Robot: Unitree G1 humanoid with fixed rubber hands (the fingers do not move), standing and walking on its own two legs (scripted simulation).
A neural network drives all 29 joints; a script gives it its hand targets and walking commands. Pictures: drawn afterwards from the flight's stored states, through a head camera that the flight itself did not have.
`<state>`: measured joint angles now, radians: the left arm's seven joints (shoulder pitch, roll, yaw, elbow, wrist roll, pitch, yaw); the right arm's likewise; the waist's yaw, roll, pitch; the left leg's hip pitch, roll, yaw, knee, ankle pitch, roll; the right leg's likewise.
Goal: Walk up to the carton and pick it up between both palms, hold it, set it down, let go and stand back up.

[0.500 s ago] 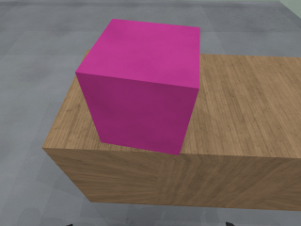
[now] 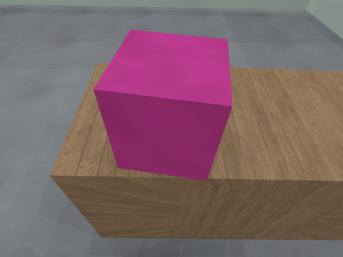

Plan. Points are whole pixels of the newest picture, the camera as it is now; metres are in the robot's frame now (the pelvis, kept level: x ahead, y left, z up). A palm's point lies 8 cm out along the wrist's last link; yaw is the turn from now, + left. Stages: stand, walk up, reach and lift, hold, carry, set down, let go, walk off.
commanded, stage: walk up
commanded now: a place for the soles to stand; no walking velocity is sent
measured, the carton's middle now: (169, 107) +0.49 +0.00 +0.07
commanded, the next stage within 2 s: reach and lift in 1.42 s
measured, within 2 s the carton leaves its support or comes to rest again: neither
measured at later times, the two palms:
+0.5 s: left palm out of the picture +0.05 +0.30 -0.12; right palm out of the picture +0.06 -0.20 -0.13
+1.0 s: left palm out of the picture +0.09 +0.32 -0.13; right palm out of the picture +0.08 -0.18 -0.14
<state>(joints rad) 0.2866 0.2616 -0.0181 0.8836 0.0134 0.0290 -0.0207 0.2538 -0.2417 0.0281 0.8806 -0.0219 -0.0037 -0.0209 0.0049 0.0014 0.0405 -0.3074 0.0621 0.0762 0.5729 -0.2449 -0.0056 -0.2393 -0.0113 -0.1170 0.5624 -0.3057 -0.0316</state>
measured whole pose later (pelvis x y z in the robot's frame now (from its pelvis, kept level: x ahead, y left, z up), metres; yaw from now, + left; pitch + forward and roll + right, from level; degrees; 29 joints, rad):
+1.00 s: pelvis +0.04 +0.08 +0.00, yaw -7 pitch -1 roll +0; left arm 0.35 0.22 -0.03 0.90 0.03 -0.01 0.05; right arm 0.21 -0.25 0.03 0.94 -0.02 0.05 0.02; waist 0.00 0.01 0.05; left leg -0.24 0.00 0.19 0.60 -0.34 0.07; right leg -0.22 -0.10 0.01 0.60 -0.36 0.04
